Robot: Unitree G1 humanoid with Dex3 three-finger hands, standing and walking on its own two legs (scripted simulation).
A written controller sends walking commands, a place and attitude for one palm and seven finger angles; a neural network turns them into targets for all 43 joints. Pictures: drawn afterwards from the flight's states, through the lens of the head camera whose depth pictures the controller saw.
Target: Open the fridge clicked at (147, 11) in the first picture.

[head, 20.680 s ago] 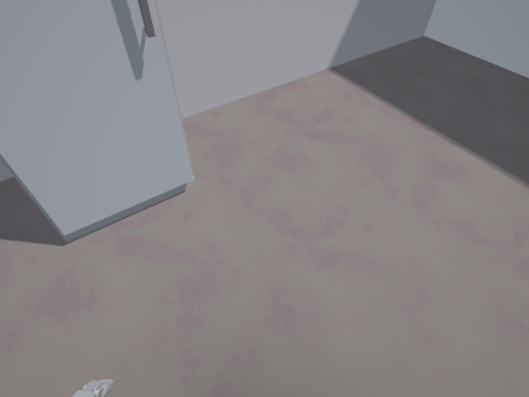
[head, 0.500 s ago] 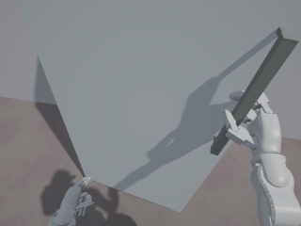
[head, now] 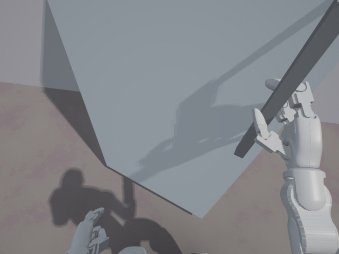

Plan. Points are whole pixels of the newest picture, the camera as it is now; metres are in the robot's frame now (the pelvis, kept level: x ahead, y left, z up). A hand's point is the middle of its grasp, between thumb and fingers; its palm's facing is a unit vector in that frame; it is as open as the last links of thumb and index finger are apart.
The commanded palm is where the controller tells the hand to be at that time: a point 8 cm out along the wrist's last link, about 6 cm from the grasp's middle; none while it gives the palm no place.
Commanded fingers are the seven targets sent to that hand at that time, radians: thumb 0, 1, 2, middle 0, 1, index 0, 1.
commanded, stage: walk backward, drawing the door open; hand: right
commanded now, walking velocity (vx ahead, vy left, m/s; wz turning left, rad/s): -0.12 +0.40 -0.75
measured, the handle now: (275, 98) +0.37 -0.12 +0.23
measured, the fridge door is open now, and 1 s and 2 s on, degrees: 22 47 72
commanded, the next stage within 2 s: stop walking and hold the door back in 1.58 s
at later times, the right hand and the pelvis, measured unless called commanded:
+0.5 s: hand (226, 177) +0.22 -0.04 +0.19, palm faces +0.27 +0.92 -0.28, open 7.9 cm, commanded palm +0.17 -0.08 +0.20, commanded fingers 0.00 -0.90 -0.90 0.45 1.40 0.45 1.40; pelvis -0.05 +0.16 +0.00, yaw -26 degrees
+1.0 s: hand (146, 221) +0.14 +0.07 +0.19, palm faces +0.71 +0.68 -0.20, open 7.1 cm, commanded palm +0.08 +0.05 +0.20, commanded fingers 0.00 -0.90 -0.90 0.45 1.40 0.45 1.40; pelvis +0.03 +0.36 +0.01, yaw -46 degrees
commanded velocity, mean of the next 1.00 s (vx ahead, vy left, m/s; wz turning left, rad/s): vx -0.15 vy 0.35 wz -0.65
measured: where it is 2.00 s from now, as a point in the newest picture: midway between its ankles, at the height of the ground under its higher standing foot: (44, 231)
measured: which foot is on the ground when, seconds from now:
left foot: down 0.00-0.32, up 0.34-0.52, down 0.54-0.78, up 0.80-1.00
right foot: down 0.00-0.08, up 0.10-0.32, down 0.34-0.54, up 0.56-0.76, down 0.78-1.00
